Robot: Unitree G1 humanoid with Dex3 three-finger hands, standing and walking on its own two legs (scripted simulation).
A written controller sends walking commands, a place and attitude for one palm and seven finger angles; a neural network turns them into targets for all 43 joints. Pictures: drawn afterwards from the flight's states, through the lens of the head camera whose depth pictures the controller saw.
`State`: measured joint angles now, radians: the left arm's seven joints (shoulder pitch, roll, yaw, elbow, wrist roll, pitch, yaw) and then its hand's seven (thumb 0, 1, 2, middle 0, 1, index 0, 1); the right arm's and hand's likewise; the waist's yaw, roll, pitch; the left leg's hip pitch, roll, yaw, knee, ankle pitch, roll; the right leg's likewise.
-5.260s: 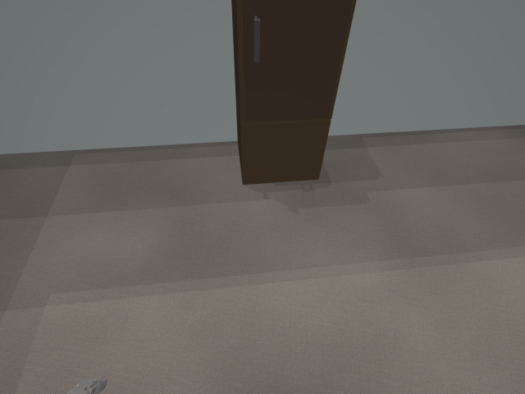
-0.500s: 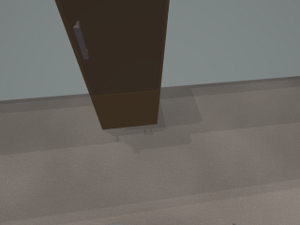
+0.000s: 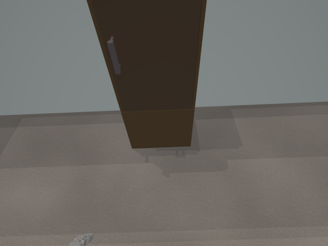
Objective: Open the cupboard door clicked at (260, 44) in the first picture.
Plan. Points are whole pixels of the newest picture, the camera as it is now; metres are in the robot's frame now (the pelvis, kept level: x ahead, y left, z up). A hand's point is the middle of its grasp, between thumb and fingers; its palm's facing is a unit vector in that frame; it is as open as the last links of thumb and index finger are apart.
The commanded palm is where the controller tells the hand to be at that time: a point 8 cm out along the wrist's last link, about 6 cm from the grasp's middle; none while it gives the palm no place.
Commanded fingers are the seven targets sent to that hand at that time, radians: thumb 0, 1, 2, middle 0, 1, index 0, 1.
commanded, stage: take the last steps up to it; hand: left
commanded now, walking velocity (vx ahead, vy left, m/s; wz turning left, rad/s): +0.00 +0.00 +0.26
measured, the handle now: (115, 55) +0.81 +0.24 +0.03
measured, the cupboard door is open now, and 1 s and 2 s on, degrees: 0 0 0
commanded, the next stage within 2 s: come to a stop and stand still in 1.10 s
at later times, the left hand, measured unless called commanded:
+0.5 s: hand out of the picture -0.09 +0.17 -0.16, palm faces +0.24 -0.96 -0.17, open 7.3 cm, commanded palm none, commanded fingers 0.00 0.90 0.90 -0.20 -0.30 -0.20 -0.30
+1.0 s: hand (98, 204) +0.26 +0.23 -0.16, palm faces +0.05 -0.98 -0.18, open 7.4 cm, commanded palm none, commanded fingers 0.00 0.90 0.90 -0.20 -0.30 -0.20 -0.30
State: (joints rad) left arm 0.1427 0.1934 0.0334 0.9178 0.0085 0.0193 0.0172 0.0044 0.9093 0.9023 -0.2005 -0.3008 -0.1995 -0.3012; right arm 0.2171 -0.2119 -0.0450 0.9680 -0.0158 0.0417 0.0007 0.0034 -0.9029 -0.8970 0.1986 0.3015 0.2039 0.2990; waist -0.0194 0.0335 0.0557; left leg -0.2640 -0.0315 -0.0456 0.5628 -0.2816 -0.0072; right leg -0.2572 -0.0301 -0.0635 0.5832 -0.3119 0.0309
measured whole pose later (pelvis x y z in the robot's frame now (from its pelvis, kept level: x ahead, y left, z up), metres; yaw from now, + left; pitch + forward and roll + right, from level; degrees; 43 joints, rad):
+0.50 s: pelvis +0.03 +0.02 +0.01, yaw +7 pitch +0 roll +0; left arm 0.47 0.16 0.03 1.14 0.03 -0.03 0.00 0.00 0.91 0.90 -0.20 -0.30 -0.20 -0.30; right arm 0.21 -0.19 -0.05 1.05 -0.02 0.02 0.02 0.01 -0.91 -0.90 0.19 0.30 0.20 0.30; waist 0.08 -0.02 0.00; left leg -0.31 0.07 0.09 0.64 -0.35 -0.02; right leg -0.10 -0.06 -0.18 0.38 -0.26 0.00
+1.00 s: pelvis +0.18 +0.05 +0.00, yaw +4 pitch -1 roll +1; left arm 0.12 0.19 0.06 1.03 0.02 0.00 -0.02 0.00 0.91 0.90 -0.20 -0.30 -0.19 -0.30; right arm 0.49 -0.09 -0.02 1.16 -0.03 -0.06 -0.03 0.00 -0.91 -0.90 0.20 0.30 0.20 0.30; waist -0.05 -0.02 0.06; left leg 0.10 0.02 0.17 0.31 -0.38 -0.01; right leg -0.55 -0.09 -0.10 0.76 -0.19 -0.01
